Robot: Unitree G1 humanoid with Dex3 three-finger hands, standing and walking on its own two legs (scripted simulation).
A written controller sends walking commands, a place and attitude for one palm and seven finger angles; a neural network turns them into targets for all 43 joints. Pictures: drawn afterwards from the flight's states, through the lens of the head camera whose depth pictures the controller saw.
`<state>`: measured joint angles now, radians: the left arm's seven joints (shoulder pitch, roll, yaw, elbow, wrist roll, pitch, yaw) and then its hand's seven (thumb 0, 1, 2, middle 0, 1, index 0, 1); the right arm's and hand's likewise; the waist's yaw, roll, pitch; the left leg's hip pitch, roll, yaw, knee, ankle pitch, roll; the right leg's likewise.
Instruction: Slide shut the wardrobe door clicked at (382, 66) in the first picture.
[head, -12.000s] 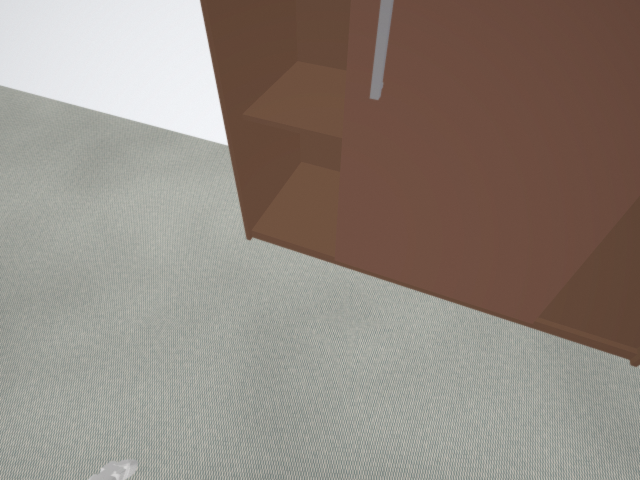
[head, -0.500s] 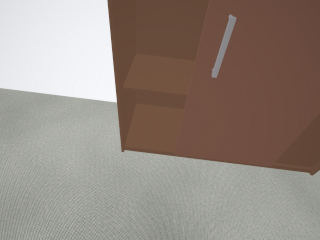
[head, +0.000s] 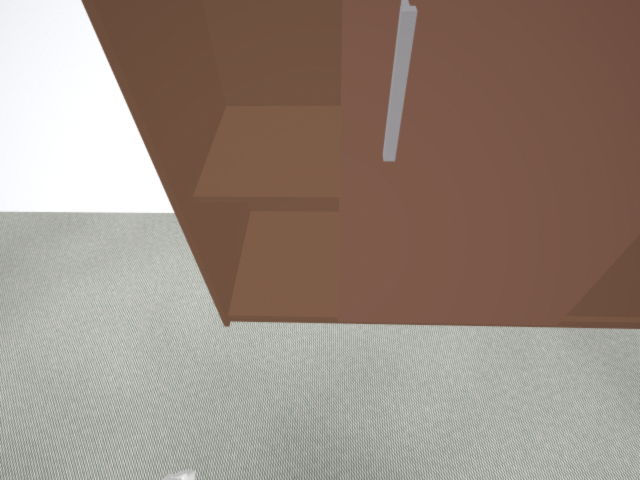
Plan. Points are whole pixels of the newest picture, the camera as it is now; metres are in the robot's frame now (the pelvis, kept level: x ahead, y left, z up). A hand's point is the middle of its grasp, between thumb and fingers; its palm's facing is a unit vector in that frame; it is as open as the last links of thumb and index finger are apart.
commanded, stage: take the last steps up to it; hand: right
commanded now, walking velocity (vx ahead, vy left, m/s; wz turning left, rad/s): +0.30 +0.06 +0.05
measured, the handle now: (396, 88) +0.69 -0.12 +0.14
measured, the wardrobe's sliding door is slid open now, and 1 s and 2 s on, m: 0.38 0.38 0.38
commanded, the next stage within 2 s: come to a stop and stand still in 0.34 s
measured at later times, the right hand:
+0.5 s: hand (403, 392) +0.29 -0.12 -0.17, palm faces -0.05 +0.98 -0.18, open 7.4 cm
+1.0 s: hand (466, 447) +0.21 -0.21 -0.18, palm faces +0.08 +0.98 -0.20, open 7.4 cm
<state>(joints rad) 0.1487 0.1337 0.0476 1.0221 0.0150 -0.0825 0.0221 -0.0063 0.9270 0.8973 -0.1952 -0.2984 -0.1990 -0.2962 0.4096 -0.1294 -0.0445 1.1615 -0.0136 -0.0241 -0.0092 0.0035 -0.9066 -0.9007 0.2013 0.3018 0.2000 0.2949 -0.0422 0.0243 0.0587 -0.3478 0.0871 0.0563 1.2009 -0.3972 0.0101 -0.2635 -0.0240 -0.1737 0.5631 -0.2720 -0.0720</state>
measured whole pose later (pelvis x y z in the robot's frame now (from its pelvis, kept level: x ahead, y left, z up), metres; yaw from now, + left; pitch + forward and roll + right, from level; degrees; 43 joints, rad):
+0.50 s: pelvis +0.18 +0.04 -0.01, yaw +2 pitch -1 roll +0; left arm 0.47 0.10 0.03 1.18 0.01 -0.03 0.02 0.00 0.91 0.90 -0.20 -0.30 -0.20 -0.30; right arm 0.13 -0.15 -0.04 1.01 -0.02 -0.06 0.01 0.00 -0.91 -0.90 0.20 0.30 0.20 0.29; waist 0.05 -0.01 0.10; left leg -0.40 0.04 0.13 0.61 -0.15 0.05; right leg -0.09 -0.07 -0.14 0.75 -0.49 0.00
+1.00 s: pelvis +0.15 -0.01 +0.00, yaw +0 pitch -1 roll +1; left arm 0.18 0.15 0.04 0.99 0.03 0.01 0.01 0.00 0.91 0.90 -0.19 -0.30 -0.20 -0.30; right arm 0.20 -0.23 -0.07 1.01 -0.02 0.06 -0.03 0.00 -0.91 -0.90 0.20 0.30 0.20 0.29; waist -0.03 0.05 0.03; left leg -0.44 0.06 0.04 0.68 -0.33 -0.01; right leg -0.23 -0.01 -0.02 0.60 -0.35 -0.01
